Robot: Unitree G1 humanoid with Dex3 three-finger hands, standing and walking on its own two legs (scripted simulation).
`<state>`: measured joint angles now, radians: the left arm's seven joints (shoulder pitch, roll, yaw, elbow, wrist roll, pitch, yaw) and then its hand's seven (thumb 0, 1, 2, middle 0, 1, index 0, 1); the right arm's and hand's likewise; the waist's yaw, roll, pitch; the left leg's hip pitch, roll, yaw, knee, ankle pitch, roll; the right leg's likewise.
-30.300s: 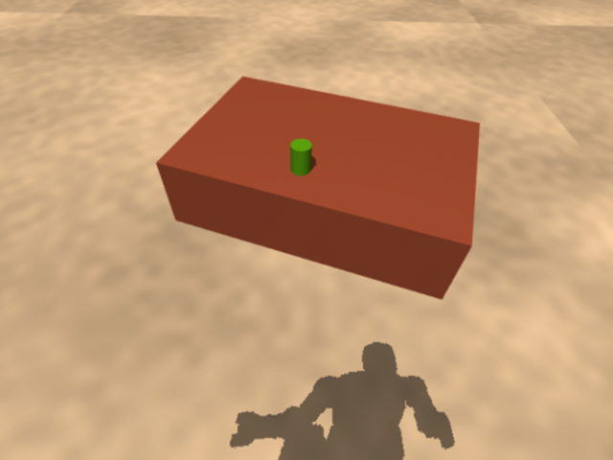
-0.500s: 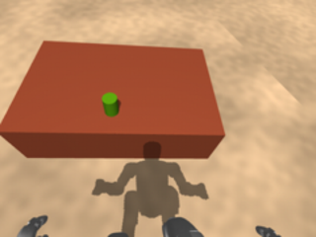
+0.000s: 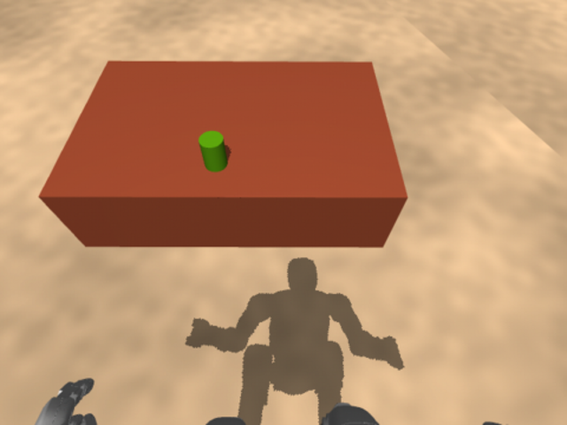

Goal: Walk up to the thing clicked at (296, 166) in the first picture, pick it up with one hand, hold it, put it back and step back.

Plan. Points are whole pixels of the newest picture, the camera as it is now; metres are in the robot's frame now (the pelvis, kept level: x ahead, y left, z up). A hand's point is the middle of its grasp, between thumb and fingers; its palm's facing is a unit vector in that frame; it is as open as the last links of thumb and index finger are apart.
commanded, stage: step back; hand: left
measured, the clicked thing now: (213, 151) +0.93 +0.23 -0.37
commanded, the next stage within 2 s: stand in 1.54 s
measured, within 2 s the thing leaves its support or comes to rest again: neither
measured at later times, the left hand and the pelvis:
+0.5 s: hand out of the picture -0.09 +0.24 -0.13, palm faces -0.04 -0.90 -0.43, open 7.4 cm; pelvis -0.17 -0.03 +0.01, yaw -3 degrees
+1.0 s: hand out of the picture -0.18 +0.24 -0.14, palm faces +0.04 -0.92 -0.38, open 7.4 cm; pelvis -0.22 -0.03 +0.01, yaw +1 degrees
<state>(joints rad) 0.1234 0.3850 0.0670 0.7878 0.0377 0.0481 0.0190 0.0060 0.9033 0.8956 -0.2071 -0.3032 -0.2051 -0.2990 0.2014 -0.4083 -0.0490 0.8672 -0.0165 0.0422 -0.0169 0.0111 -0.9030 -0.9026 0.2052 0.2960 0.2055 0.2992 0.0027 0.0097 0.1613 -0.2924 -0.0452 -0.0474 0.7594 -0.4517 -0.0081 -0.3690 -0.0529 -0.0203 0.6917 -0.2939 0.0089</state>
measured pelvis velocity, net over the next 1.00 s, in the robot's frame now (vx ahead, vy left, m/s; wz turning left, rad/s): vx -0.22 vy -0.03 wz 0.02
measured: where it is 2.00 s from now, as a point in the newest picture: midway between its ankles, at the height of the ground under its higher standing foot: outside the picture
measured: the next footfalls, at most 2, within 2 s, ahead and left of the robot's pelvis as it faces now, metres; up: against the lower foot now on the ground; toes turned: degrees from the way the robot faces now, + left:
left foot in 0.02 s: +0.02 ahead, +0.11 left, +0.00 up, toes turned -2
right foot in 0.34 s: -0.16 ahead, -0.14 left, +0.00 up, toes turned +0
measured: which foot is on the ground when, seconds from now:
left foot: up 0.00-0.00, down 0.02-0.36, up 0.38-0.66, down 0.68-1.00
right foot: down 0.00-0.04, up 0.06-0.32, down 0.34-1.00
